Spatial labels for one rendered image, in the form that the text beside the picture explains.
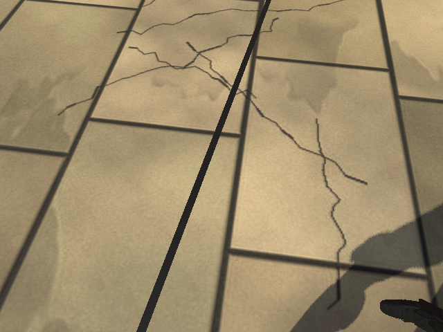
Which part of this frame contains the robot right hand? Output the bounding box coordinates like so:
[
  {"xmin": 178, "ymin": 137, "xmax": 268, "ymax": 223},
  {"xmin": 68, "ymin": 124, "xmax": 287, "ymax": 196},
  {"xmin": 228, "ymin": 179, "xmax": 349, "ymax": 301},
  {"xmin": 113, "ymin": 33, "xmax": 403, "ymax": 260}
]
[{"xmin": 380, "ymin": 299, "xmax": 443, "ymax": 332}]

